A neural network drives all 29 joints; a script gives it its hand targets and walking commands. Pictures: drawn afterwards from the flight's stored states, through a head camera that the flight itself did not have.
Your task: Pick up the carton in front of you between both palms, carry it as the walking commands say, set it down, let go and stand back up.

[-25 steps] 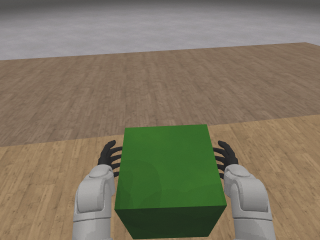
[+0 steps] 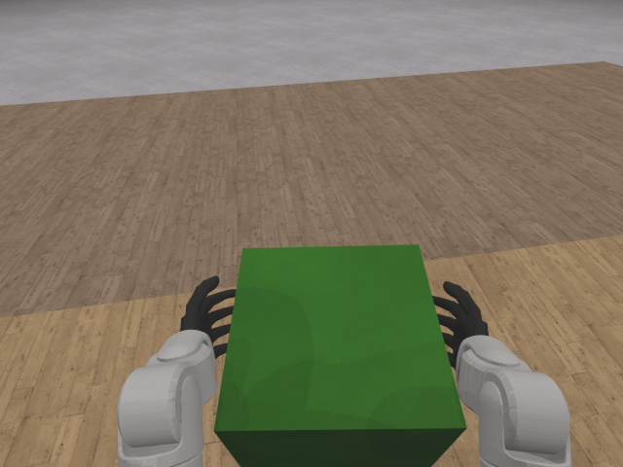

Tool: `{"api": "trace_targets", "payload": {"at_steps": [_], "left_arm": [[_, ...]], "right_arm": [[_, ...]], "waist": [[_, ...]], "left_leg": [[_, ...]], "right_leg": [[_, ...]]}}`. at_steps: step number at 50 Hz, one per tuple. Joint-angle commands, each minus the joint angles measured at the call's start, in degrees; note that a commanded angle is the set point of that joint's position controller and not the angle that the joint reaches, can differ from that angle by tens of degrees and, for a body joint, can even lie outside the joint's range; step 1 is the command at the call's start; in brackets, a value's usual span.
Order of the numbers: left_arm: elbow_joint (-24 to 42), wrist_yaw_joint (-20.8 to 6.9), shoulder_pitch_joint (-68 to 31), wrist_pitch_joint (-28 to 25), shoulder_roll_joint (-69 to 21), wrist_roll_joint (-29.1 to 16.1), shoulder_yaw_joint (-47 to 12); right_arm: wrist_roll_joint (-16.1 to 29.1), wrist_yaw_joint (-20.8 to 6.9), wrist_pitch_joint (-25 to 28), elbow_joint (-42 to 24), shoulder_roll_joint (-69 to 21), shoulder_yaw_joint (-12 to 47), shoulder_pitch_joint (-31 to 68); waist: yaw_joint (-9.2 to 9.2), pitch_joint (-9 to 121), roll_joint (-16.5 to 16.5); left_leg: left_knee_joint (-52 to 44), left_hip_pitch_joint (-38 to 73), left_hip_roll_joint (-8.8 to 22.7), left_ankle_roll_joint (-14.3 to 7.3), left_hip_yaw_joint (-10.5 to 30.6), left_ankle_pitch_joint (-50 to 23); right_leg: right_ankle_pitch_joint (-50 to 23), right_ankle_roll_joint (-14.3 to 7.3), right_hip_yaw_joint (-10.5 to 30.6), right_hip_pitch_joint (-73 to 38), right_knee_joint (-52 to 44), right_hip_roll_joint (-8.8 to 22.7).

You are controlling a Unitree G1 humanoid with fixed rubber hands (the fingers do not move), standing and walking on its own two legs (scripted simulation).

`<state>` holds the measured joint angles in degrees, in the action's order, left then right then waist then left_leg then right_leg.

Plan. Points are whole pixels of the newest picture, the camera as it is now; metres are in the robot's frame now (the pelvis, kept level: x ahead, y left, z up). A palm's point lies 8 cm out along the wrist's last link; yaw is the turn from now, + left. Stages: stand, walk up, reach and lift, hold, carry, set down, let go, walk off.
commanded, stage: carry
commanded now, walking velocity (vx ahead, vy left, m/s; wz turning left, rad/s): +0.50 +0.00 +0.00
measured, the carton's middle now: (332, 371) +0.25 +0.00 +0.03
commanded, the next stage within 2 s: none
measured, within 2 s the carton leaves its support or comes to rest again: neither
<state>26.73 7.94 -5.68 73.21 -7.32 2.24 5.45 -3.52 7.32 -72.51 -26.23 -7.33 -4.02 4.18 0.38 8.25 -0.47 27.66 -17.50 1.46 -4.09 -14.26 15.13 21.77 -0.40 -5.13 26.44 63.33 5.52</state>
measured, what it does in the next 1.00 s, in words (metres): walks ahead: right foot, then left foot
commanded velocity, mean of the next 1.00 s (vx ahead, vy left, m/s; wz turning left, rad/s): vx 0.50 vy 0.00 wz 0.00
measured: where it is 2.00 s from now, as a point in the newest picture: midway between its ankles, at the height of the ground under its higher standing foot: (316, 244)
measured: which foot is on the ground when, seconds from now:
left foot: down 0.00-0.34, up 0.36-0.78, down 0.80-1.00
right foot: up 0.00-0.28, down 0.30-0.84, up 0.86-1.00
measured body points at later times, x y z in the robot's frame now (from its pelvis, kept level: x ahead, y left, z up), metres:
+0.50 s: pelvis +0.33 -0.04 +0.01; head +0.35 -0.05 +0.46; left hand +0.56 +0.14 +0.07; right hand +0.60 -0.16 +0.06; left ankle +0.25 +0.09 -0.65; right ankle +0.36 -0.10 -0.74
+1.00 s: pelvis +0.67 +0.04 +0.01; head +0.68 +0.05 +0.46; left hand +0.94 +0.19 +0.08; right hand +0.92 -0.12 +0.08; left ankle +0.69 +0.10 -0.74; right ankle +0.60 -0.10 -0.64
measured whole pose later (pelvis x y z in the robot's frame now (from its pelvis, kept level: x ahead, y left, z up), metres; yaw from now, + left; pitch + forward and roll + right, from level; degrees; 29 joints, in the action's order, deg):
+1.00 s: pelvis +0.67 +0.04 +0.01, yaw +0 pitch +4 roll -1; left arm 27.3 6.2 -4.0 70.5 -7.3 4.4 3.9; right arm -3.5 7.3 -70.2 -27.0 -7.3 -3.7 2.6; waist 1.4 3.0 -0.6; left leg 23.4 -16.7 2.5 -4.7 -14.9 10.8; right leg 16.3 -1.0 -4.1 28.3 65.7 5.5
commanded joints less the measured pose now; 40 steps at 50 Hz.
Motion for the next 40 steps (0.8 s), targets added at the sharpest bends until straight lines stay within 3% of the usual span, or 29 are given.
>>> {"api": "trace_targets", "payload": {"at_steps": [1, 6, 11, 13, 14, 15, 16, 17, 18, 19, 20, 21, 23, 26, 31, 36, 38, 40], "left_arm": [[1.8, -10.2, -21.9, -0.9, -48.7, -17.7, -38.7], [0.5, -9.9, -17.0, -2.6, -50.4, -13.9, -38.3], [3.5, -10.0, -18.2, -3.1, -49.6, -14.6, -40.3], [4.1, -10.3, -18.3, -3.3, -49.3, -15.5, -40.8], [3.9, -10.5, -17.6, -3.5, -49.2, -15.7, -40.9], [3.8, -10.7, -17.2, -3.6, -49.1, -15.9, -40.8], [3.7, -11.0, -16.4, -3.7, -49.1, -15.8, -40.5], [2.7, -11.3, -17.3, -4.2, -48.6, -15.8, -40.3], [2.4, -11.7, -16.0, -4.4, -50.5, -16.7, -41.1], [3.8, -12.1, -17.2, -4.8, -52.1, -17.5, -41.6], [3.9, -12.4, -17.8, -5.4, -54.0, -18.1, -42.3], [4.3, -12.7, -18.5, -6.1, -55.5, -18.4, -43.0], [4.6, -13.1, -18.4, -7.0, -56.2, -18.8, -43.8], [4.6, -13.9, -16.1, -7.6, -54.4, -18.6, -43.8], [6.9, -13.5, -14.7, -7.1, -48.9, -18.2, -42.7], [7.2, -11.5, -14.0, -4.3, -42.8, -16.4, -39.8], [7.1, -10.8, -14.8, -3.1, -41.2, -16.1, -39.3], [7.8, -10.3, -16.3, -2.0, -40.2, -16.3, -39.3]], "right_arm": [[20.2, -8.9, 0.8, -6.9, -48.5, 38.6, 27.7], [21.6, -11.3, 1.7, -6.4, -48.3, 40.2, 25.0], [20.2, -11.8, 2.4, -5.4, -47.1, 39.1, 22.1], [19.6, -11.7, 2.6, -5.9, -46.7, 38.9, 21.7], [19.3, -11.6, 2.6, -6.3, -46.4, 38.9, 21.6], [19.0, -11.6, 2.7, -6.4, -46.0, 38.9, 20.9], [18.6, -11.6, 2.8, -6.5, -45.2, 38.9, 21.4], [18.9, -11.6, 2.7, -8.3, -46.1, 39.9, 21.6], [19.1, -11.8, 3.0, -8.2, -46.3, 40.2, 22.3], [19.0, -11.9, 3.7, -7.2, -48.7, 40.7, 21.9], [18.9, -12.0, 4.4, -6.9, -50.6, 40.7, 21.7], [18.6, -12.1, 5.1, -6.2, -52.5, 40.9, 21.1], [17.7, -11.9, 6.4, -5.3, -54.2, 41.2, 19.3], [16.0, -11.3, 7.7, -4.9, -53.9, 41.3, 16.7], [16.5, -10.3, 7.0, -8.5, -49.9, 41.9, 17.5], [18.1, -9.6, 3.7, -10.4, -43.2, 40.8, 18.9], [18.5, -9.4, 2.4, -10.0, -41.3, 39.7, 19.4], [18.6, -9.2, 1.6, -8.6, -40.3, 38.1, 18.8]], "waist": [[0.57, 8.0, 4.0], [0.59, 4.8, 6.2], [0.97, 0.3, 10.2], [0.39, 2.1, 11.0], [-0.47, 4.7, 10.6], [-1.27, 8.1, 8.2], [-2.85, 12.4, 3.8], [-2.38, 17.6, -13.2], [-2.03, 14.1, -15.1], [-1.87, 13.5, -10.9], [-1.61, 13.9, -4.8], [-1.38, 12.5, -0.9], [-1.11, 12.5, -3.4], [-1.26, 9.8, -6.2], [-1.36, 3.6, -7.3], [-1.53, -1.7, -8.2], [-1.21, -1.4, -8.4], [0.29, 4.1, -5.1]], "left_leg": [[-18.7, 18.2, 17.4, -3.5, 21.7, -4.6], [-17.5, 21.5, 13.0, -2.4, 11.5, -20.6], [-16.0, 21.5, 12.0, -1.6, 6.5, -28.1], [-10.1, 22.0, 11.8, -0.4, 3.9, -39.3], [-3.4, 21.0, 10.8, 0.8, 1.1, -43.8], [6.4, 16.4, 8.6, 2.5, -0.9, -41.5], [19.1, 7.3, 7.5, 3.5, 0.5, -27.1], [38.2, -10.2, 0.6, 6.2, 3.2, -8.5], [46.2, -18.8, -1.8, 5.3, 9.4, 10.6], [50.1, -20.2, 2.0, 3.5, 13.0, 10.0], [48.9, -19.7, 4.1, 2.6, 14.1, 7.4], [45.0, -19.0, 5.9, 2.3, 14.2, 4.0], [37.9, -15.6, 6.3, 2.7, 12.7, 0.0], [27.9, -16.1, 5.7, 3.8, 9.3, -2.3], [11.8, -18.6, 4.5, 4.7, 4.6, -9.6], [4.2, -16.5, 3.2, 3.3, 1.7, -12.9], [2.7, -10.9, 2.2, 2.1, 0.2, -11.4], [0.2, 7.0, -2.6, 1.7, -4.2, -6.3]], "right_leg": [[-7.3, 0.0, 1.7, 13.7, -5.2, 2.5], [-15.0, 0.9, -3.6, 13.1, -22.4, -0.6], [-20.5, -1.0, -8.0, 6.8, -32.2, -2.6], [-20.5, -2.0, -10.2, -1.1, -33.7, -4.5], [-19.0, -2.0, -12.8, -8.8, -35.5, -7.0], [-15.5, -2.0, -13.6, -20.0, -36.7, -8.2], [-8.5, -2.5, -3.7, -31.9, -37.0, -0.4], [4.0, -11.5, 27.9, -43.4, -44.7, 17.1], [-4.6, -13.5, 36.6, -41.8, -52.3, 19.4], [-13.0, -12.5, 29.1, -39.4, -50.4, 18.6], [-18.4, -11.0, 23.9, -36.3, -48.6, 17.2], [-20.9, -9.2, 18.7, -32.1, -48.7, 15.7], [-18.1, -6.1, 11.4, -27.9, -50.9, 13.2], [-15.7, -6.2, 5.6, -26.0, -53.7, 11.4], [-22.7, -6.3, -0.6, -28.0, -54.3, 8.9], [-27.8, -5.8, -3.4, -29.8, -52.7, 8.9], [-34.5, -4.9, -5.2, -29.9, -48.2, 8.9], [-42.2, -2.5, -9.9, -25.1, -32.0, 5.3]]}}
